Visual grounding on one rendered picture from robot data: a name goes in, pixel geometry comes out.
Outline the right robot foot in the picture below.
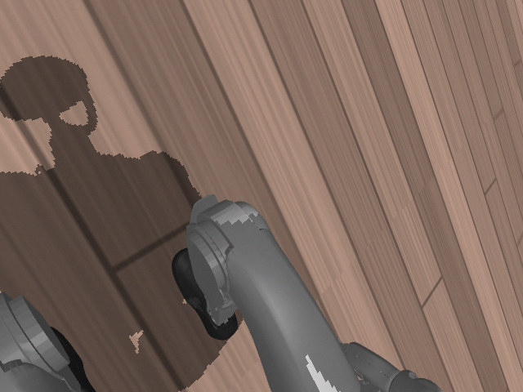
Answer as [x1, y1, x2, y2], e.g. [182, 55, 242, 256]
[172, 248, 238, 340]

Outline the right robot arm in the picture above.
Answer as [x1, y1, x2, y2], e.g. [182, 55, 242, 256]
[389, 370, 443, 392]

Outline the left robot foot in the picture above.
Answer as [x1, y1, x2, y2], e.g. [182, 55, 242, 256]
[51, 327, 96, 392]

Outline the right robot hand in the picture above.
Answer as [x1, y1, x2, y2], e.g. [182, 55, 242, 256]
[337, 338, 400, 392]

